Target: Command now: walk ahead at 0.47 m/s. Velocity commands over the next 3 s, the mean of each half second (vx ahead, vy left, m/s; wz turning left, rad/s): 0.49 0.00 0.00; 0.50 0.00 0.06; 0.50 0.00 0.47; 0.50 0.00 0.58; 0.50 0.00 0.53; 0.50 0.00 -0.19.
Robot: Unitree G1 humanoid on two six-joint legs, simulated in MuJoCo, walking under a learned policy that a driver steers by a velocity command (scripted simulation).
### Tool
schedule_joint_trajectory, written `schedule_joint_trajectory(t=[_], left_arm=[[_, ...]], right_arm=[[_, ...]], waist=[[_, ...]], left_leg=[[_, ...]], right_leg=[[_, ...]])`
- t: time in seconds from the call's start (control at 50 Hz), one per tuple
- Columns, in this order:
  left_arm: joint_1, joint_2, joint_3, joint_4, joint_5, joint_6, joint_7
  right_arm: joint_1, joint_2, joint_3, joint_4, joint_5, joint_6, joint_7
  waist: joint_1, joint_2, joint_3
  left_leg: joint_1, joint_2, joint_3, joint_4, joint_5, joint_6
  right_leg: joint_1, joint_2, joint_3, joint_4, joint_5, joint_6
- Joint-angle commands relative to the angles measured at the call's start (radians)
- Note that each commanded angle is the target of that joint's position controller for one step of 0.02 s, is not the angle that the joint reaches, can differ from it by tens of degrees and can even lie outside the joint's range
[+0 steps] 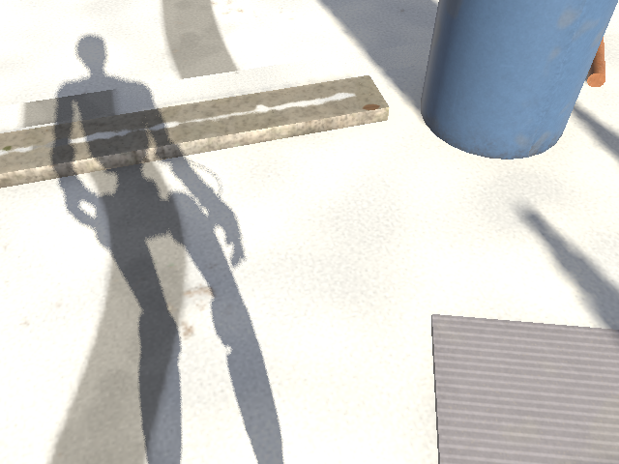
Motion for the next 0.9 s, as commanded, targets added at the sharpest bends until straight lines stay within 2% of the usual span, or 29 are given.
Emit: schedule_joint_trajectory(t=[0.02,0.06,0.08,0.1,0.12,0.16,0.18,0.2,0.24,0.28,0.32,0.34,0.36,0.38,0.4,0.42,0.44,0.48,0.5,0.54,0.62,0.7,0.74,0.78,0.8,0.82,0.84,0.86,0.9], left_arm=[[0.196,0.048,-0.010,0.056,-0.037,-0.015,-0.016],[-0.013,-0.057,-0.063,0.024,0.013,0.016,0.008],[-0.062,-0.040,-0.061,0.025,0.017,0.018,0.026],[-0.083,-0.079,-0.077,0.017,0.026,-0.003,0.061],[-0.038,-0.035,-0.068,0.020,0.016,-0.022,0.087],[0.115,0.050,-0.054,0.091,0.011,-0.028,0.082],[0.129,0.183,0.005,0.126,-0.183,0.007,0.124],[0.162,0.193,0.008,0.140,-0.188,0.028,0.134],[0.259,0.109,0.007,0.186,-0.151,0.061,0.133],[0.270,0.063,0.011,0.202,-0.121,0.098,0.131],[0.243,0.048,0.020,0.207,-0.103,0.110,0.109],[0.227,0.010,0.019,0.211,-0.099,0.087,0.083],[0.348,-0.012,0.005,0.172,-0.135,0.059,0.067],[0.303,0.039,0.003,0.120,-0.148,0.032,0.060],[0.180,0.048,-0.003,0.049,-0.184,0.018,0.068],[0.024,0.075,0.015,0.039,-0.172,0.021,0.099],[0.012,0.101,0.024,0.034,-0.156,0.037,0.113],[0.015,0.056,0.030,0.051,-0.105,0.074,0.109],[0.027,0.041,0.031,0.054,-0.084,0.075,0.111],[-0.039,0.025,0.030,0.031,-0.074,0.063,0.102],[-0.224,0.003,0.015,-0.007,-0.104,0.066,0.076],[-0.368,0.037,0.025,-0.052,-0.105,0.054,0.049],[-0.348,0.057,0.035,-0.051,-0.108,0.047,0.038],[-0.115,0.129,0.074,0.021,-0.102,0.047,0.044],[0.090,0.218,0.101,0.063,-0.091,0.047,0.051],[0.157,0.254,0.111,0.096,-0.110,0.052,0.045],[0.157,0.181,0.094,0.091,-0.107,0.057,0.049],[0.052,0.153,0.084,0.072,-0.100,0.057,0.054],[-0.087,0.102,0.071,0.055,-0.087,0.048,0.050]], right_arm=[[-0.205,-0.087,-0.023,-0.186,0.008,-0.007,-0.016],[-0.128,-0.024,0.019,-0.149,-0.040,0.032,-0.028],[-0.085,0.017,0.036,-0.137,-0.060,0.048,-0.023],[-0.078,0.013,0.045,-0.125,-0.069,0.038,-0.007],[-0.085,-0.002,0.033,-0.112,-0.030,0.028,-0.004],[-0.213,-0.011,0.036,-0.153,0.009,0.044,0.006],[-0.333,-0.054,0.004,-0.213,0.194,0.037,-0.028],[-0.388,-0.057,0.013,-0.232,0.210,0.030,-0.035],[-0.430,-0.042,0.011,-0.226,0.162,0.025,-0.024],[-0.363,-0.020,0.004,-0.185,0.148,0.021,0.002],[-0.004,-0.058,-0.037,-0.054,0.127,0.029,-0.007],[0.218,-0.083,-0.049,0.019,0.112,0.041,-0.016],[0.189,-0.121,-0.052,0.014,0.108,0.039,-0.024],[0.193,-0.187,-0.080,0.015,0.131,0.055,-0.034],[0.148,-0.240,-0.101,0.042,0.131,0.057,-0.054],[0.006,-0.117,-0.068,-0.009,0.100,0.047,-0.073],[-0.087,-0.087,-0.049,-0.016,0.090,0.024,-0.073],[-0.227,-0.040,-0.023,-0.013,0.096,0.006,-0.061],[-0.222,-0.058,-0.030,-0.007,0.082,0.004,-0.062],[-0.170,-0.095,-0.041,0.010,0.092,-0.004,-0.078],[-0.056,-0.130,-0.065,0.051,0.131,0.014,-0.090],[0.025,-0.129,-0.075,0.091,0.136,0.039,-0.089],[0.015,-0.143,-0.082,0.096,0.130,0.050,-0.087],[-0.022,-0.124,-0.072,0.084,0.124,0.051,-0.083],[-0.028,-0.077,-0.053,0.051,0.103,0.041,-0.082],[0.045,-0.011,-0.028,0.048,0.105,0.016,-0.073],[-0.020,-0.110,-0.056,0.053,0.127,0.000,-0.071],[-0.104,-0.143,-0.068,0.028,0.144,-0.005,-0.074],[-0.150,-0.117,-0.073,0.024,0.128,0.011,-0.088]], waist=[[0.055,0.007,0.126],[-0.043,0.044,0.080],[-0.075,-0.028,0.075],[-0.047,-0.016,0.035],[-0.023,-0.008,-0.017],[0.029,-0.022,0.057],[0.016,0.002,0.083],[0.045,0.002,0.102],[0.120,-0.009,0.088],[0.105,-0.028,0.084],[-0.062,0.030,-0.026],[-0.150,0.150,-0.128],[-0.078,0.258,-0.253],[-0.102,0.295,-0.323],[-0.085,0.257,-0.308],[-0.076,-0.009,-0.202],[-0.004,-0.029,-0.131],[0.099,-0.019,0.072],[0.091,0.036,0.065],[0.062,0.067,0.032],[-0.026,0.046,0.010],[-0.079,0.026,0.044],[-0.049,0.054,0.015],[0.064,0.036,-0.130],[0.131,-0.081,-0.296],[0.115,-0.298,-0.404],[0.143,-0.207,-0.346],[0.125,-0.152,-0.201],[0.054,-0.061,-0.075]], left_leg=[[-0.730,0.062,-0.142,0.291,0.122,0.000],[-0.570,0.143,-0.135,0.026,0.279,-0.028],[-0.438,0.147,-0.083,-0.008,0.397,-0.022],[-0.373,0.166,-0.069,-0.181,0.735,-0.034],[-0.170,0.142,0.019,-0.371,1.033,-0.055],[0.007,0.100,0.112,-0.490,1.050,-0.091],[-0.007,0.051,0.078,-0.566,0.953,-0.103],[-0.076,0.058,0.062,-0.648,0.883,-0.105],[-0.189,0.092,0.048,-0.839,0.976,-0.088],[-0.176,0.132,0.035,-0.970,1.011,-0.059],[0.273,0.132,0.076,-0.965,0.959,0.011],[0.597,0.213,0.009,-0.774,1.174,0.060],[0.844,0.340,-0.162,-0.544,1.135,0.138],[0.860,0.429,-0.368,-0.669,0.786,0.243],[0.816,0.511,-0.592,-0.887,0.126,0.319],[0.620,0.509,-0.601,-0.987,0.070,0.261],[0.421,0.496,-0.590,-1.006,0.101,0.237],[-0.051,0.340,-0.304,-1.044,0.314,0.160],[-0.153,0.242,-0.174,-1.064,0.388,0.141],[-0.182,0.187,-0.066,-1.064,0.587,0.132],[0.059,0.240,-0.076,-1.075,0.557,0.130],[0.266,0.289,-0.104,-1.023,0.533,0.104],[0.294,0.288,-0.088,-0.965,0.617,0.080],[0.203,0.206,-0.010,-0.724,0.837,0.034],[-0.050,0.120,0.058,-0.394,0.615,-0.018],[-0.385,-0.005,0.051,-0.111,0.048,-0.067],[-0.514,0.033,-0.043,0.004,0.021,-0.061],[-0.564,0.073,-0.027,0.015,0.116,-0.052],[-0.465,0.146,-0.009,-0.091,0.258,-0.063]], right_leg=[[0.219,-0.445,0.761,-0.412,0.143,-0.391],[-0.058,-0.338,0.559,-0.403,0.021,-0.328],[-0.208,-0.272,0.463,-0.381,0.038,-0.295],[-0.237,-0.168,0.307,-0.324,0.098,-0.232],[-0.319,-0.066,0.139,-0.244,0.050,-0.165],[-0.422,-0.063,0.106,-0.235,-0.103,-0.140],[-0.380,-0.110,0.218,-0.244,0.070,-0.155],[-0.253,-0.131,0.227,-0.171,0.094,-0.146],[0.021,-0.135,0.222,-0.033,0.102,-0.111],[0.157,-0.144,0.247,0.113,0.188,-0.107],[-0.037,-0.078,0.187,0.499,0.249,-0.081],[-0.295,0.047,0.105,0.937,-0.161,-0.040],[-0.582,0.032,0.225,1.126,-0.297,-0.032],[-0.720,0.004,0.233,1.178,-0.230,-0.010],[-0.875,-0.042,0.172,1.161,-0.080,0.008],[-0.862,-0.092,0.165,1.070,0.105,0.014],[-0.772,-0.114,0.200,0.886,0.227,0.016],[-0.508,-0.184,0.200,0.538,0.312,0.067],[-0.371,-0.169,0.160,0.403,0.367,0.086],[-0.224,-0.156,0.125,0.141,0.532,0.099],[-0.221,-0.119,0.107,-0.183,0.597,0.076],[-0.282,-0.096,0.096,-0.319,0.512,0.025],[-0.177,-0.070,0.074,-0.363,0.431,-0.003],[0.201,-0.054,0.067,-0.367,0.440,-0.060],[0.572,-0.248,0.295,-0.322,0.519,-0.151],[0.834,-0.410,0.686,-0.447,0.290,-0.266],[0.812,-0.392,0.729,-0.512,0.135,-0.242],[0.674,-0.372,0.593,-0.538,0.195,-0.203],[0.411,-0.308,0.411,-0.607,0.367,-0.173]])
Next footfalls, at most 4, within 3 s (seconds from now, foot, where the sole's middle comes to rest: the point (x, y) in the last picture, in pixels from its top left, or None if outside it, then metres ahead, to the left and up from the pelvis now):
0.32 left None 0.36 0.11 -0.90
0.78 right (369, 443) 0.61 -0.12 -0.90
1.34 left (270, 340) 0.90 0.12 -0.90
1.82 right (300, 245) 1.23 0.04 -0.90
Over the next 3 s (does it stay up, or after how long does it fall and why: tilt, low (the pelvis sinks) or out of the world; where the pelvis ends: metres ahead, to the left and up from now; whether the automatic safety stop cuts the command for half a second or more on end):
stays up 1.50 0.50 -0.10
